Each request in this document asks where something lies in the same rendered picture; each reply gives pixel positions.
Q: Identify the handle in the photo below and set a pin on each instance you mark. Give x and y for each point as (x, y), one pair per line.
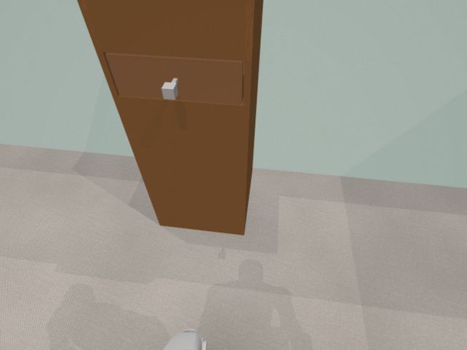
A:
(169, 89)

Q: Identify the cabinet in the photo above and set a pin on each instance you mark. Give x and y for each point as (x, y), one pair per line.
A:
(195, 157)

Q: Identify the drawer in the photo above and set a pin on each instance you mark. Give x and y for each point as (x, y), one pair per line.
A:
(199, 79)

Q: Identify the left robot thigh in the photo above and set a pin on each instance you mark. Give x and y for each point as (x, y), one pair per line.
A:
(186, 341)

